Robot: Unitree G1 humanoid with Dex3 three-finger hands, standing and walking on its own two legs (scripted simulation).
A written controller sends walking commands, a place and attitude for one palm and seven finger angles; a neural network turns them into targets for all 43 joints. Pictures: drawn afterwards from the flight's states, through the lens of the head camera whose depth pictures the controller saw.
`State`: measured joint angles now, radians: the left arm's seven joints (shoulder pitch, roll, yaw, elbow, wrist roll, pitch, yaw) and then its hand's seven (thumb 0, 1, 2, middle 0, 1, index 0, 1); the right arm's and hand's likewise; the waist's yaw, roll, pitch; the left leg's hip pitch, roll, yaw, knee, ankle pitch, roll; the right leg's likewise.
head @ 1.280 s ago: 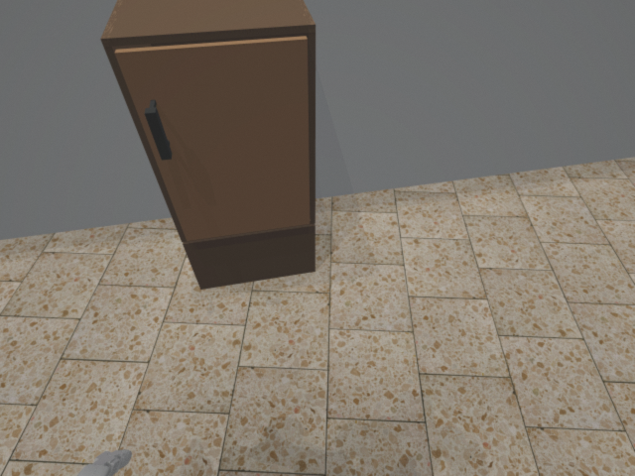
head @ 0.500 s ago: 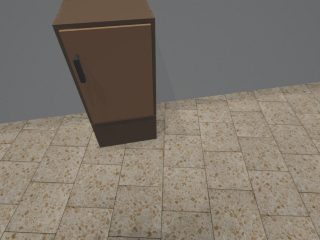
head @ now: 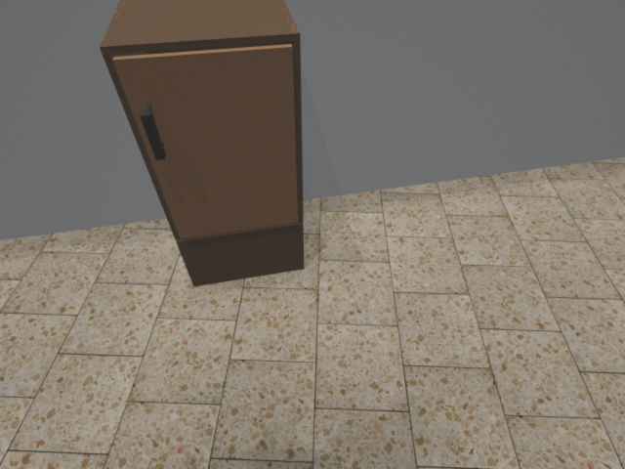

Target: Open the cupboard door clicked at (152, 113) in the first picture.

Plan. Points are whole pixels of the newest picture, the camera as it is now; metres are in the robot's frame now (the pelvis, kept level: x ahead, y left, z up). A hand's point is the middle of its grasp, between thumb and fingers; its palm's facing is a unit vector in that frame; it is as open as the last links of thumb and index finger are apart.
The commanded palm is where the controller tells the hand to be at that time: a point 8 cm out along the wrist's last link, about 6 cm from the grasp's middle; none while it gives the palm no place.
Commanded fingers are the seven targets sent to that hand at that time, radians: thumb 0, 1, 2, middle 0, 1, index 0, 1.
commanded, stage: look at it before walking up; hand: left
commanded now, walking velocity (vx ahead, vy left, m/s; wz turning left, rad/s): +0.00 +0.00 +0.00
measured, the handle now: (154, 131) +0.86 +0.44 -0.05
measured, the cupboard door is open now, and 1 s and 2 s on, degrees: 0 0 0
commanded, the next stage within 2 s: turn to face it in 0.16 s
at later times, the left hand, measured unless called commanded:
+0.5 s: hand out of the picture +0.08 +0.25 -0.16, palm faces +0.00 -0.94 -0.33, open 7.4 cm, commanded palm none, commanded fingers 0.00 0.90 0.90 -0.20 -0.30 -0.20 -0.30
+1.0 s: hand out of the picture -0.04 +0.20 -0.17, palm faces +0.20 -0.94 -0.28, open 7.4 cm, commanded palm none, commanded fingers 0.00 0.90 0.90 -0.20 -0.30 -0.20 -0.30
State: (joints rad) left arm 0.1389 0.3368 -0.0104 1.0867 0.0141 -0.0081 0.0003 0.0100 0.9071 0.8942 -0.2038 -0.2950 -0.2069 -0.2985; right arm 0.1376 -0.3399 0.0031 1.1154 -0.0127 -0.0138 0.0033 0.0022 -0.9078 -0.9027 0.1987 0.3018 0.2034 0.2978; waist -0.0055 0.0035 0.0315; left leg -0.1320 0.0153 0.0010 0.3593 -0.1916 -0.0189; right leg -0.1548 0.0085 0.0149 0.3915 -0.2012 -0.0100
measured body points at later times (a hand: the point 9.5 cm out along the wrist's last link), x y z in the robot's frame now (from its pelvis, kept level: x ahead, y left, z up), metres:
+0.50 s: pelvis +0.00 +0.00 +0.00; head +0.01 +0.00 +0.45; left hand +0.08 +0.29 -0.14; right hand +0.08 -0.28 -0.14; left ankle +0.00 +0.13 -0.75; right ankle +0.01 -0.11 -0.75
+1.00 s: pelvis -0.02 +0.00 -0.01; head +0.00 -0.01 +0.44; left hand -0.05 +0.25 -0.15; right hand +0.08 -0.23 -0.17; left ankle -0.04 +0.12 -0.70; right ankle -0.03 -0.11 -0.75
